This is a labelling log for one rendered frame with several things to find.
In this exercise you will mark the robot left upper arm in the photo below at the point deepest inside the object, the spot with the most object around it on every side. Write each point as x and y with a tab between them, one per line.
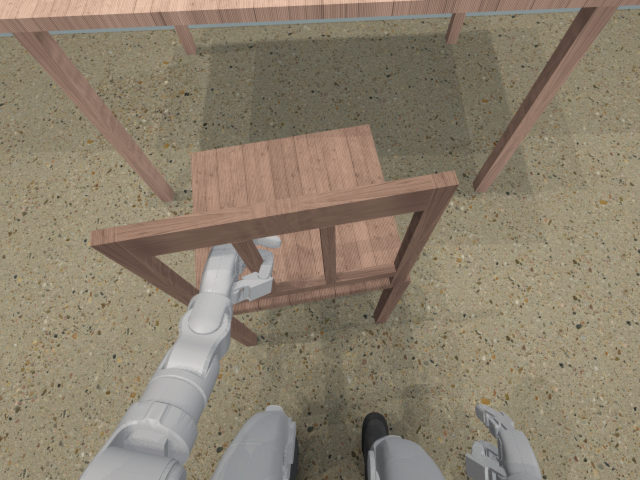
116	463

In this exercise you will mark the table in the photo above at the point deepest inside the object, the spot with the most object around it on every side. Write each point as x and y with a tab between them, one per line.
30	20

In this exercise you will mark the robot right hand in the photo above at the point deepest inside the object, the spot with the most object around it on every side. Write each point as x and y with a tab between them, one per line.
513	455

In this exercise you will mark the left robot forearm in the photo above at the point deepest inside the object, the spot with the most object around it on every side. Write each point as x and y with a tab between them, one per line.
164	421

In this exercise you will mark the robot left hand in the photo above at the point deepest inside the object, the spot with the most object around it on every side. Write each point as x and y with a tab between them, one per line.
224	265

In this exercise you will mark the robot right foot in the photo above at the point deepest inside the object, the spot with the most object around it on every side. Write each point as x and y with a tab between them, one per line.
374	427

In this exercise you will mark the chair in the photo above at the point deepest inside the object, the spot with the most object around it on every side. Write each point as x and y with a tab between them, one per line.
323	194

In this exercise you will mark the right robot thigh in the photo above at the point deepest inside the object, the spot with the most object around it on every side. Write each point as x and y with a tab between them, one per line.
401	459

